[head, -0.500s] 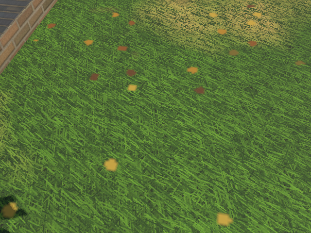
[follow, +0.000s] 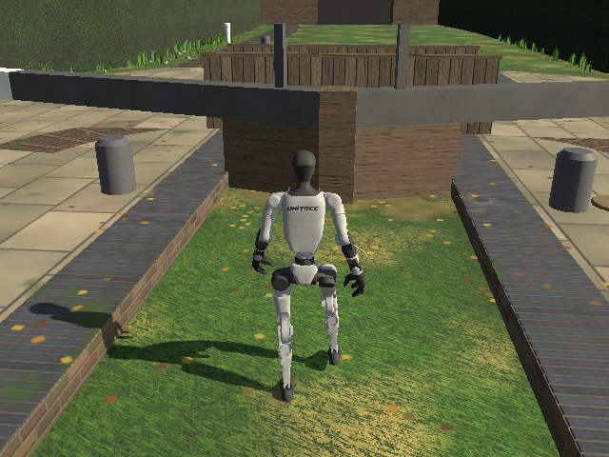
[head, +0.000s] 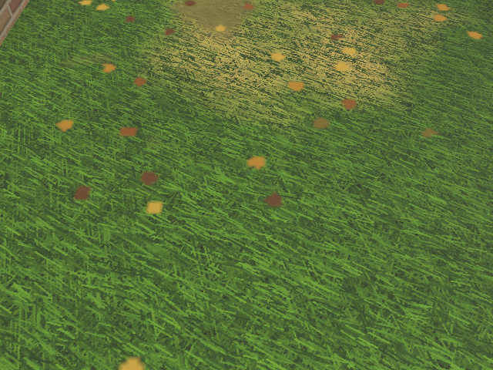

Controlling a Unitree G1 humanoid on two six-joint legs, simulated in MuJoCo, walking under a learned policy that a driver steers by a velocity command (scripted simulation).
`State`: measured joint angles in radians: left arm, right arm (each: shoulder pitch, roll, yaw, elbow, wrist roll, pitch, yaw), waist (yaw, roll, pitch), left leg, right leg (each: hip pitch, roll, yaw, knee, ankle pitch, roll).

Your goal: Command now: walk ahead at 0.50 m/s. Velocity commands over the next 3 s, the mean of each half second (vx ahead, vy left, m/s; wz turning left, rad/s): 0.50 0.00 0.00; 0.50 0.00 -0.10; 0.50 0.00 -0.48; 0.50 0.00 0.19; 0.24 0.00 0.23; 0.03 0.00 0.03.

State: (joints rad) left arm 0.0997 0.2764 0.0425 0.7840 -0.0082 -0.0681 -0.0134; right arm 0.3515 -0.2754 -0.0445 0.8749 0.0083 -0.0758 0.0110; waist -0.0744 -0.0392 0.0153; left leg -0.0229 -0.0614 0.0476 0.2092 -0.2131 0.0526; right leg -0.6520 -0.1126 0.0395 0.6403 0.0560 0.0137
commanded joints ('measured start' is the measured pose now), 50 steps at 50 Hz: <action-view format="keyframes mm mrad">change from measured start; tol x32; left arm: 1 -125 55 6 -92 -7 -21 -16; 9 345 297 89 29 3 -18 -14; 50 58 58 34 51 -11 7 6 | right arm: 1 30 -178 -43 -22 9 1 -9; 29 -409 -63 -7 -173 9 -10 23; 36 86 -288 -85 -38 -6 -7 19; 50 -117 -124 -39 -21 -25 -38 -13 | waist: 1 -8 95 58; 9 139 -271 -371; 29 151 -15 64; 36 10 383 -374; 50 54 93 30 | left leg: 1 -20 285 -123 -66 221 146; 7 35 253 -73 312 623 71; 9 -571 0 -39 949 -289 -30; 11 -744 90 -157 1068 -287 -1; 31 -585 138 -65 301 190 -13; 34 -162 79 -9 275 163 52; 36 411 447 -707 156 -66 266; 50 -96 265 -5 -120 268 116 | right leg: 1 26 28 -20 -87 31 -12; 7 435 101 -76 -173 -107 -114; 9 1050 -270 584 -243 -316 -334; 17 507 -115 188 -493 -74 -258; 34 654 -71 -23 -92 356 -130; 37 -44 129 90 637 -642 -55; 50 -15 3 53 157 18 -25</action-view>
